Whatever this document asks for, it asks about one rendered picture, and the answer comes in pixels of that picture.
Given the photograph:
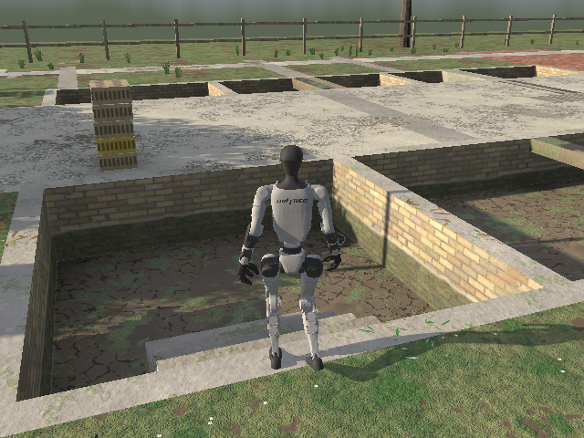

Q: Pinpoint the right robot upper arm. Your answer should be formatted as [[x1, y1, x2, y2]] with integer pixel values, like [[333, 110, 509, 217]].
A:
[[311, 184, 335, 235]]

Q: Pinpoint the robot left foot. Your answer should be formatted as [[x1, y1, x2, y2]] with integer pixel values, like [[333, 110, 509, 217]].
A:
[[269, 347, 282, 370]]

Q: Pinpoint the left robot upper arm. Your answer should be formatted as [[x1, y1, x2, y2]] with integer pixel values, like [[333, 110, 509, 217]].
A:
[[249, 184, 273, 237]]

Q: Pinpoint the robot left hand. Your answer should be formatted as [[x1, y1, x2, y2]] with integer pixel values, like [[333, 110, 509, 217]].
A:
[[237, 262, 259, 286]]

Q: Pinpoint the left robot forearm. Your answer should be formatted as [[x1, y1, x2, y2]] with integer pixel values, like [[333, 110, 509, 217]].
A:
[[239, 223, 258, 265]]

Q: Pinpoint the right robot forearm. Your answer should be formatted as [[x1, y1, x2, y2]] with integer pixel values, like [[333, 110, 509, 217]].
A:
[[325, 220, 340, 256]]

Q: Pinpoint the robot right hand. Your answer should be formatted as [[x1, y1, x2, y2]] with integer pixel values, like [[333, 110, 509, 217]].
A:
[[321, 252, 341, 271]]

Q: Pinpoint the right robot shin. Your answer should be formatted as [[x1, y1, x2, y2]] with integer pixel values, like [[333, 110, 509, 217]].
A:
[[302, 297, 319, 359]]

